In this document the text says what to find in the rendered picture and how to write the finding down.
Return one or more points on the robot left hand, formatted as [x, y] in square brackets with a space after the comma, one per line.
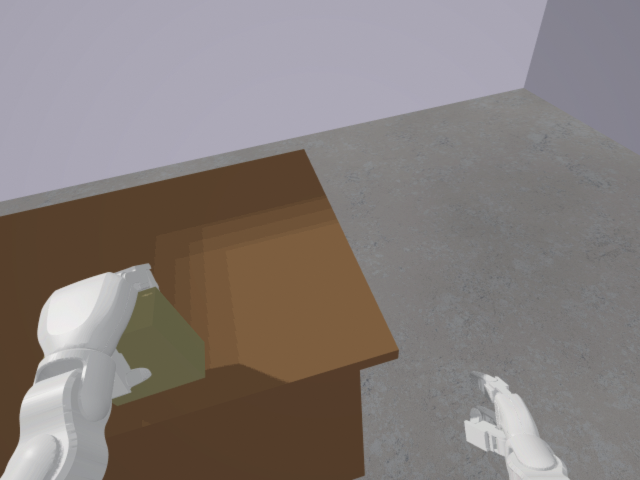
[93, 314]

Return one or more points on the sponge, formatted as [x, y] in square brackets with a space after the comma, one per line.
[158, 338]

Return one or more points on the robot right hand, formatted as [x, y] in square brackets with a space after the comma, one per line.
[490, 430]

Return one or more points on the table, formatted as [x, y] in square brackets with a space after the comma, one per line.
[252, 256]

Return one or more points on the robot right forearm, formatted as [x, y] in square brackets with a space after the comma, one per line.
[528, 457]

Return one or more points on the robot left forearm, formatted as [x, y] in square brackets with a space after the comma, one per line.
[63, 418]

